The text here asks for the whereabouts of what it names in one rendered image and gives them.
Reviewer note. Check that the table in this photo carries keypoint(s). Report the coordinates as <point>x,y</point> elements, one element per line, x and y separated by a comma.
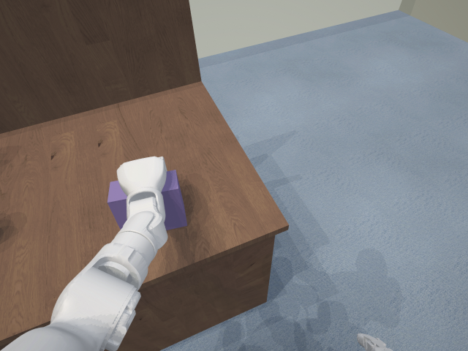
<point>85,86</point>

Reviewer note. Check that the sponge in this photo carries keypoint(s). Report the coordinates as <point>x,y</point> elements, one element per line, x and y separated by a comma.
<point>175,215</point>

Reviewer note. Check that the robot left upper arm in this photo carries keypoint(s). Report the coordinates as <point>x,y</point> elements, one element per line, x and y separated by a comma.
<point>95,316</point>

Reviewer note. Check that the robot right hand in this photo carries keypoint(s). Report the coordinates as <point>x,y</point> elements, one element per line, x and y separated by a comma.
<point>370,343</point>

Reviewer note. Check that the robot left hand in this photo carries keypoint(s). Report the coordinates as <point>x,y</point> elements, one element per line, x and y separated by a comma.
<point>146,172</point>

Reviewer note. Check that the left robot forearm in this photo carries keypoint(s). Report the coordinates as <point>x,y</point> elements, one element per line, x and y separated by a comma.
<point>130,253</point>

